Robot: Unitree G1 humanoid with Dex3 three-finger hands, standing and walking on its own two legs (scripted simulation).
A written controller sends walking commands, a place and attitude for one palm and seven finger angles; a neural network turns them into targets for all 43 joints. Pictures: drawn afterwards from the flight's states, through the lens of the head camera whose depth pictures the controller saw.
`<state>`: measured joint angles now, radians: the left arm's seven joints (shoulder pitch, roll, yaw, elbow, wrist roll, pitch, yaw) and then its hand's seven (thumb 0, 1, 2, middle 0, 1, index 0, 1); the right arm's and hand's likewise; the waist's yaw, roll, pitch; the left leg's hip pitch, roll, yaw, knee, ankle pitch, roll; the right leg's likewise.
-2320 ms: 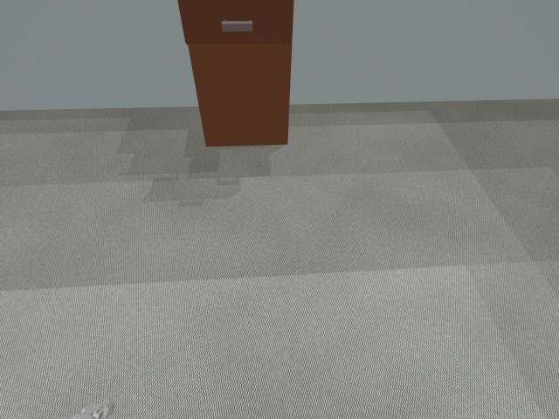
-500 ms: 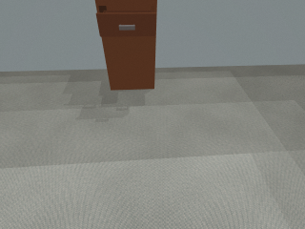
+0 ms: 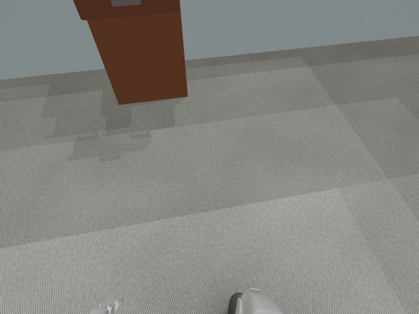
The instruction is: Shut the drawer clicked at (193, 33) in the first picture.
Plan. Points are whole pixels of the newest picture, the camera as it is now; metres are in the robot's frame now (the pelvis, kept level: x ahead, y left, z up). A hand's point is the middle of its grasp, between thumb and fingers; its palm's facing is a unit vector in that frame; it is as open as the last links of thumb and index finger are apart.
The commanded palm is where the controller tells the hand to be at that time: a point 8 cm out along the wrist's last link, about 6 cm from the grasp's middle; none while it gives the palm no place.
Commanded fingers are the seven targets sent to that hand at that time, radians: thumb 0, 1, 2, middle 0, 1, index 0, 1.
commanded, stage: walk to a spot facing it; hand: left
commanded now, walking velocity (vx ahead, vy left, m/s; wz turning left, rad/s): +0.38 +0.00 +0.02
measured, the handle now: out of the picture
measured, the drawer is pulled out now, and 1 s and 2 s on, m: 0.19 0.19 0.19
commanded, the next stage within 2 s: turn to face it in 1.14 s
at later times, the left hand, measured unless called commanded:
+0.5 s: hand out of the picture +0.13 +0.18 -0.17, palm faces +0.19 -0.97 -0.14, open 7.3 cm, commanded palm none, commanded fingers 0.00 0.90 0.90 -0.20 -0.30 -0.20 -0.30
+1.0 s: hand (143, 161) +0.53 +0.21 -0.14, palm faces -0.05 -0.98 -0.19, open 7.4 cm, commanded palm none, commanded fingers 0.00 0.90 0.90 -0.20 -0.30 -0.20 -0.30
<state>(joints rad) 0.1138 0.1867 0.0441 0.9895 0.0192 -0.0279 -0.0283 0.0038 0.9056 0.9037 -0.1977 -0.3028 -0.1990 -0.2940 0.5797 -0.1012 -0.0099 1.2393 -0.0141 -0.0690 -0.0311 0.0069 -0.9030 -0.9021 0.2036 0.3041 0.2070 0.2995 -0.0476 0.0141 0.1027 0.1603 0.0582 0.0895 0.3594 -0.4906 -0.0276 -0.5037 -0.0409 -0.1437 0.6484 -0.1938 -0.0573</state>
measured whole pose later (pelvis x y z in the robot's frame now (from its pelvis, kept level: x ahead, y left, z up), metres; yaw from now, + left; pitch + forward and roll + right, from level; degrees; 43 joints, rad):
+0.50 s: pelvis +0.22 +0.02 +0.01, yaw +5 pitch -1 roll -3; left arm 0.42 0.17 0.04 1.13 0.03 -0.06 0.01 0.00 0.91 0.90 -0.20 -0.30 -0.20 -0.29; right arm 0.13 -0.16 -0.05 0.99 -0.02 -0.05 0.03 0.00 -0.91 -0.90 0.20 0.30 0.20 0.30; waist 0.06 -0.01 0.02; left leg -0.40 0.11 0.13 0.60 -0.21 0.02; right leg -0.04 -0.03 -0.21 0.47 -0.40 0.02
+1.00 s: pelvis +0.43 +0.03 +0.02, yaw -2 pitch -1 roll +1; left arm 0.14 0.18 0.06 1.02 0.03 0.00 -0.02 0.00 0.91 0.90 -0.20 -0.30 -0.20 -0.29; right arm 0.47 -0.12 -0.04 1.16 -0.03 -0.07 -0.02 0.00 -0.91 -0.90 0.20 0.30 0.20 0.30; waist -0.05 0.00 0.05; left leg 0.08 0.06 0.26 0.33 -0.39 -0.03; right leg -0.50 -0.10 -0.12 0.65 -0.18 -0.01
